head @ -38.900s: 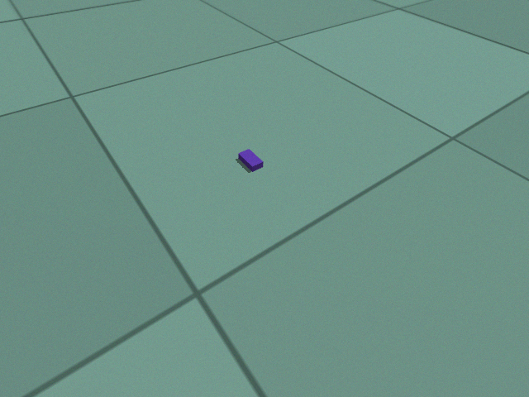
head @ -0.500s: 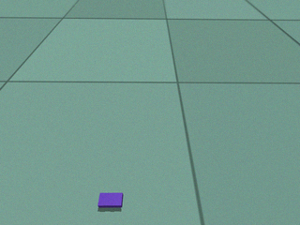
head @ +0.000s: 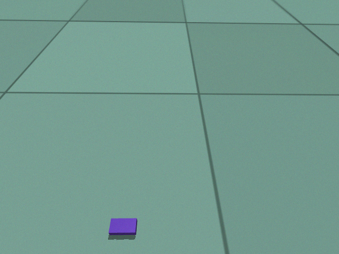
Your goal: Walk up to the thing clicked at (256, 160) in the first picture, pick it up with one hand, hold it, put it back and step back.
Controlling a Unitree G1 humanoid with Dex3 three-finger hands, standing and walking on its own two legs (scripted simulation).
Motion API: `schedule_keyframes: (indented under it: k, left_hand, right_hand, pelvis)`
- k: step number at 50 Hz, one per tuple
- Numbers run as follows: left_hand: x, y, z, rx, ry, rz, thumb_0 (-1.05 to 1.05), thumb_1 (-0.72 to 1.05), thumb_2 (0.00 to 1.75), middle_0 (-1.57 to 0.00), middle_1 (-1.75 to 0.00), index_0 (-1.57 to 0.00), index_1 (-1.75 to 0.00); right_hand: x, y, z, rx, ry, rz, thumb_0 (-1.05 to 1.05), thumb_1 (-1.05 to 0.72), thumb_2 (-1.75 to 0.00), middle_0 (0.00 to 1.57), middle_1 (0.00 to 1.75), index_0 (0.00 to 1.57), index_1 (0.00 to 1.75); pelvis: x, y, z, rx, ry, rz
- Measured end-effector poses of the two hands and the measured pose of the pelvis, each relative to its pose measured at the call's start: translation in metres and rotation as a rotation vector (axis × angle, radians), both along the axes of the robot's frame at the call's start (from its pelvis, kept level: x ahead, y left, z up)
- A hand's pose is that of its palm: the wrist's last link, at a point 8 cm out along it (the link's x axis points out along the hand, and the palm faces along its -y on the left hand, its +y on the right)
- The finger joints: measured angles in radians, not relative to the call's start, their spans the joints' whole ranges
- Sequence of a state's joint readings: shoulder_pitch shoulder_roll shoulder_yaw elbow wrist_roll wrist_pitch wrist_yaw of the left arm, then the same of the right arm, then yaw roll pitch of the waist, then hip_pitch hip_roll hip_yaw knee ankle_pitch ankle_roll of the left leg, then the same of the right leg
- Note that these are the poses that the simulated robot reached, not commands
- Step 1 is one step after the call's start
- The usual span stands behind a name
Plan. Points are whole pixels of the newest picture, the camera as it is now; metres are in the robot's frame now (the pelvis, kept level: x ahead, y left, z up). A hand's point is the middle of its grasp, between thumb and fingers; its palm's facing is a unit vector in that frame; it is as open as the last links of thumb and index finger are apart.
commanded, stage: stand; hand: left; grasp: from above
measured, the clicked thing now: (123, 226) +0.45 +0.25 -0.76
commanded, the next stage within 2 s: step back in 0.38 s
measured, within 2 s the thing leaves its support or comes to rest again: neither
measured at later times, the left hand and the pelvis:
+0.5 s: hand out of the picture +0.07 +0.26 -0.16, palm faces +0.01 -0.94 -0.35, open 7.3 cm; pelvis -0.02 +0.00 -0.01, yaw +0 degrees
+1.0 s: hand out of the picture +0.02 +0.30 -0.18, palm faces -0.11 -0.93 -0.35, open 7.3 cm; pelvis -0.10 +0.05 -0.02, yaw -4 degrees
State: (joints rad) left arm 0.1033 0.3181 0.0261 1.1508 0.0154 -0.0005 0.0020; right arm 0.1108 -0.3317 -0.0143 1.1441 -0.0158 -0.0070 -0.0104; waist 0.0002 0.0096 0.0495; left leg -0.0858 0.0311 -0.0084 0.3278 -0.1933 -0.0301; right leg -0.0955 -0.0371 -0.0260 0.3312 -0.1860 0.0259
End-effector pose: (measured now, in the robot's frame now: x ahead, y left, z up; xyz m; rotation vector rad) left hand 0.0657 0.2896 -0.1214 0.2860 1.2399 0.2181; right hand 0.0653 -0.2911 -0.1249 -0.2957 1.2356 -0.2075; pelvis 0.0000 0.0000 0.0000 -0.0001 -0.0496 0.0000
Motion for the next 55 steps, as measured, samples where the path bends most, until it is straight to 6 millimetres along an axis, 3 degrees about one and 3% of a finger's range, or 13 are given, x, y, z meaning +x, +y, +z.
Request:
schedule_keyframes:
  k: [20, 28, 35, 39, 46, 55]
  left_hand:
    - [-0.002, 0.002, 0.001, 0.003, -0.003, -0.007, 0.01, 0.91, 0.9, -0.2, -0.3, -0.21, -0.3]
    - [-0.005, 0.023, -0.006, 0.037, -0.015, -0.014, 0.0, 0.91, 0.9, -0.2, -0.3, -0.21, -0.3]
    - [0.005, 0.056, -0.024, 0.041, -0.059, -0.055, 0.01, 0.91, 0.9, -0.2, -0.3, -0.21, -0.3]
    - [0.006, 0.061, -0.023, 0.038, -0.082, -0.062, 0.01, 0.91, 0.9, -0.2, -0.3, -0.21, -0.3]
    - [-0.025, 0.054, -0.022, 0.013, -0.041, -0.105, 0.0, 0.91, 0.9, -0.2, -0.3, -0.21, -0.3]
    - [-0.075, 0.042, -0.021, 0.049, -0.011, -0.146, 0.01, 0.91, 0.9, -0.2, -0.3, -0.21, -0.3]
  right_hand:
    - [-0.009, -0.002, 0.0, 0.004, 0.017, -0.008, 0.01, -0.9, -0.89, 0.2, 0.3, 0.21, 0.3]
    - [-0.013, -0.01, -0.003, -0.033, 0.015, -0.01, 0.01, -0.9, -0.89, 0.2, 0.3, 0.21, 0.3]
    - [-0.048, 0.005, -0.002, -0.093, 0.034, -0.023, 0.01, -0.9, -0.89, 0.2, 0.3, 0.21, 0.29]
    - [-0.076, 0.021, 0.008, -0.1, 0.073, -0.022, 0.01, -0.9, -0.89, 0.2, 0.3, 0.21, 0.3]
    - [-0.095, 0.029, 0.013, -0.107, 0.018, -0.053, 0.01, -0.9, -0.89, 0.2, 0.31, 0.21, 0.3]
    - [-0.115, 0.016, -0.008, -0.06, -0.095, -0.053, 0.01, -0.9, -0.89, 0.2, 0.31, 0.21, 0.3]
  pelvis:
    - [-0.003, -0.001, 0.0, -0.001, 0.005, 0.001]
    - [-0.03, 0.008, -0.011, -0.016, 0.019, 0.0]
    - [-0.05, 0.038, -0.026, -0.016, 0.031, -0.005]
    - [-0.063, 0.042, -0.019, -0.028, 0.024, -0.009]
    - [-0.085, 0.048, -0.014, -0.024, 0.028, -0.051]
    - [-0.129, 0.034, -0.028, 0.005, 0.011, -0.106]
